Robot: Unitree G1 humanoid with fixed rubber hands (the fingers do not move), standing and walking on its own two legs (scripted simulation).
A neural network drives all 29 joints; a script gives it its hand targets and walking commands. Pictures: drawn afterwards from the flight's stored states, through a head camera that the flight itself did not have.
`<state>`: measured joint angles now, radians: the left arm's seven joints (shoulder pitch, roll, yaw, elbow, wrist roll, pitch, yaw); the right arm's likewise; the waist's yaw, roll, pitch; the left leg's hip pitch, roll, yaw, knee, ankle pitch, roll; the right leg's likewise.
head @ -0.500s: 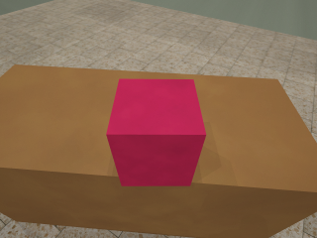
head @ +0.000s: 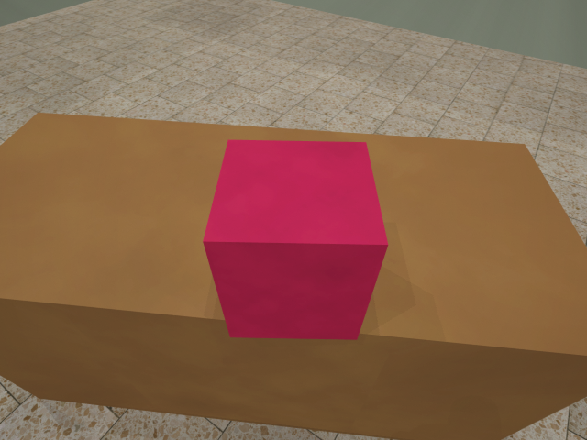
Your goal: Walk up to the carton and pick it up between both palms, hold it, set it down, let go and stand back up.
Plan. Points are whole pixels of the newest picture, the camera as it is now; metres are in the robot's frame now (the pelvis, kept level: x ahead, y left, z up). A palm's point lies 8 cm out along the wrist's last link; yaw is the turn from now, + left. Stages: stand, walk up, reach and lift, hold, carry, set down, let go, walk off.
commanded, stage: walk up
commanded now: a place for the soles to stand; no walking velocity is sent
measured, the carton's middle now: (295, 244) +0.41 +0.02 +0.04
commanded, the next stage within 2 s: reach and lift in 0.62 s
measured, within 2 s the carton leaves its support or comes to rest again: neither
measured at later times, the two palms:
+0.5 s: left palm out of the picture -0.02 +0.24 -0.14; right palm out of the picture -0.01 -0.24 -0.14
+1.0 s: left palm out of the picture +0.15 +0.22 -0.09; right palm out of the picture +0.15 -0.26 -0.09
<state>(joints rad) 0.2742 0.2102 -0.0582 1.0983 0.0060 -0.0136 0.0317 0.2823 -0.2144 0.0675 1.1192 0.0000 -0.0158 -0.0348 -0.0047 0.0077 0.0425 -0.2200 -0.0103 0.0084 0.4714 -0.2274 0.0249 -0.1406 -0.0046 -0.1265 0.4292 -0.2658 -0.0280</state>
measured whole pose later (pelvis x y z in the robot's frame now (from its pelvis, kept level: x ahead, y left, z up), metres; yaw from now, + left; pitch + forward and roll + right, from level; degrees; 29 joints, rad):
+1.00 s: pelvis -0.02 -0.02 -0.01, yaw -1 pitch -2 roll +1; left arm 0.07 0.20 0.13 0.38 0.12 0.74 -0.07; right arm 0.00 -0.27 0.11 0.68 0.13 0.28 0.02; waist -0.01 -0.05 0.09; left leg -0.27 0.04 0.07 0.56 -0.25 -0.01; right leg -0.23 0.02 -0.09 0.58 -0.32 -0.06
